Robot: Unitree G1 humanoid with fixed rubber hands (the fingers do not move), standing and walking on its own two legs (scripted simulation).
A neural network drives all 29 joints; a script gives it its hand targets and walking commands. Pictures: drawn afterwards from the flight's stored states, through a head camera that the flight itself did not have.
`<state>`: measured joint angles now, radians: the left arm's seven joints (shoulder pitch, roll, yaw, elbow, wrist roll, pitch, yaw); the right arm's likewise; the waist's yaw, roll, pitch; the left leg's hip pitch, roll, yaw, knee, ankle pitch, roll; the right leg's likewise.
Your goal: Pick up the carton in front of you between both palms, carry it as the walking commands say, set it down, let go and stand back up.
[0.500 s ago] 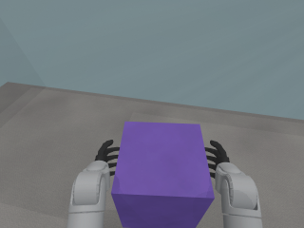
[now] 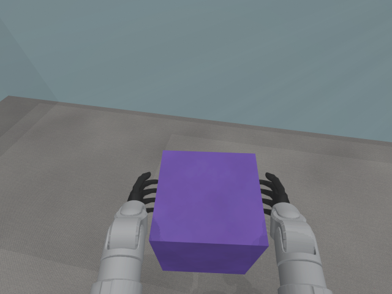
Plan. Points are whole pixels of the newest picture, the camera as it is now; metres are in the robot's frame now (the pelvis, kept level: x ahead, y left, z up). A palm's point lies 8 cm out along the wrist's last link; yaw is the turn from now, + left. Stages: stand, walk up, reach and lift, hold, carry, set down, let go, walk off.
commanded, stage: carry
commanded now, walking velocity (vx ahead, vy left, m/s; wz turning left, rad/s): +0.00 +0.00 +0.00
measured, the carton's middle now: (206, 215) +0.32 +0.00 -0.05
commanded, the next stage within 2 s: hold in 0.36 s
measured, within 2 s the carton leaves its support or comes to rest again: neither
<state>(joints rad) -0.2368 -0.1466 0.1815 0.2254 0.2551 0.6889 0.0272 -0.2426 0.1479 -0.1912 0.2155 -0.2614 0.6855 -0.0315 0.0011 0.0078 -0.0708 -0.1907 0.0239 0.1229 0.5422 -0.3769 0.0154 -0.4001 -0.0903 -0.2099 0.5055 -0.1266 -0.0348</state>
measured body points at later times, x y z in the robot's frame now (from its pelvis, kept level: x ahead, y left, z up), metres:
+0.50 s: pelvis +0.00 +0.00 +0.01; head -0.01 -0.01 +0.46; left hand +0.28 +0.17 +0.03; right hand +0.30 -0.13 +0.03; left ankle -0.06 +0.10 -0.73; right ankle +0.08 -0.12 -0.73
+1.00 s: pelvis -0.02 -0.04 +0.01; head -0.04 -0.07 +0.46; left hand +0.26 +0.15 +0.04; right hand +0.30 -0.15 +0.04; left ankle -0.06 +0.10 -0.73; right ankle +0.08 -0.13 -0.73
